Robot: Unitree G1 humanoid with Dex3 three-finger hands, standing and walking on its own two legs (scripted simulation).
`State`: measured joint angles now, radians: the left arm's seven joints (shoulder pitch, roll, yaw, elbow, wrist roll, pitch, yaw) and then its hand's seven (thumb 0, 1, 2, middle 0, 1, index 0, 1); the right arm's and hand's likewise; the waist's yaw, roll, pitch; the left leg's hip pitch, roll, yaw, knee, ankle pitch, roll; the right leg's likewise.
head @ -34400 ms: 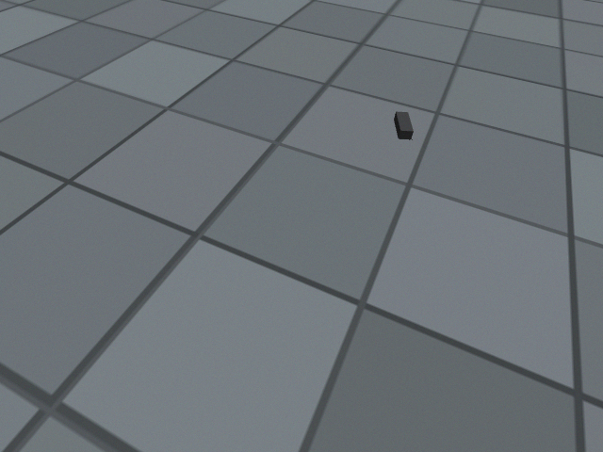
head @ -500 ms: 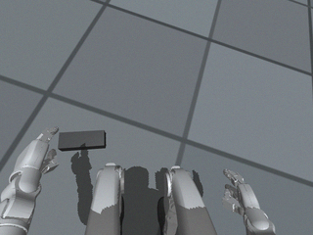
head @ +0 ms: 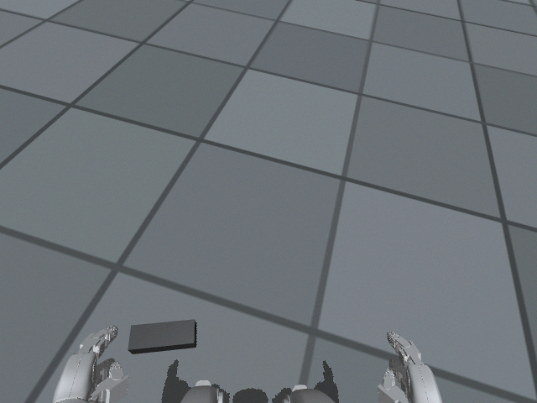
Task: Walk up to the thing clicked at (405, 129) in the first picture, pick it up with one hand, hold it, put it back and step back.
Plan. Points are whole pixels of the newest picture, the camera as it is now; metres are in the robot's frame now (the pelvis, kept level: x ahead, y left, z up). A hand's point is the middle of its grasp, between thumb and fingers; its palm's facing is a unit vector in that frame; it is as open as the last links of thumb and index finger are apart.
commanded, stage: home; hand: left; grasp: from above
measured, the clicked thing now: (163, 336) +0.41 +0.26 -0.66
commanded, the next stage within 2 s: none
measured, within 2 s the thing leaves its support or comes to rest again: neither
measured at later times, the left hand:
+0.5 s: hand (123, 394) +0.17 +0.18 -0.03, palm faces +0.06 -0.98 -0.19, open 7.4 cm
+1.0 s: hand (126, 395) +0.17 +0.17 -0.02, palm faces +0.05 -0.98 -0.20, open 7.4 cm
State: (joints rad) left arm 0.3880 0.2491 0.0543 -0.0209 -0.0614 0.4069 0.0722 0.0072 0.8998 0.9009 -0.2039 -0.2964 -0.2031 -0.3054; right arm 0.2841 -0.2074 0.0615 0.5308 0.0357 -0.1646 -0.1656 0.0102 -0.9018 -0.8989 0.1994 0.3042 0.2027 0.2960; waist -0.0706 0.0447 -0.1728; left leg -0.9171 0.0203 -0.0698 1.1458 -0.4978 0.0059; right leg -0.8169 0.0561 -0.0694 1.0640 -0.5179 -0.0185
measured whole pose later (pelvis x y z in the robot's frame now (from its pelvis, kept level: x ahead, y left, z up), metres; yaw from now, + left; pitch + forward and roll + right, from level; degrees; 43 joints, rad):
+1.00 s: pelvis +0.01 -0.01 +0.03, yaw +1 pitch +10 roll -3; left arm 0.50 0.23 0.03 -0.09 -0.06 0.42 0.02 0.01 0.90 0.90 -0.20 -0.30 -0.20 -0.30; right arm 0.30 -0.22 0.04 0.53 0.01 -0.23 -0.19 0.01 -0.90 -0.90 0.20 0.30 0.20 0.30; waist -0.05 0.04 -0.15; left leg -0.70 0.02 -0.06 0.99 -0.46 0.00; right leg -0.61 0.05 -0.06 0.92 -0.48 -0.03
